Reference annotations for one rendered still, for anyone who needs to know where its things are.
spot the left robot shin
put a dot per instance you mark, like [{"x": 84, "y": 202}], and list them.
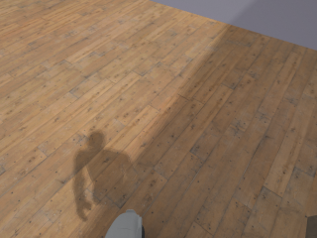
[{"x": 130, "y": 210}]

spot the robot left thigh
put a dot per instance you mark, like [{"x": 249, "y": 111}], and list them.
[{"x": 126, "y": 225}]

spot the cupboard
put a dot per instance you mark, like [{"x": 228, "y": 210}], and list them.
[{"x": 311, "y": 227}]

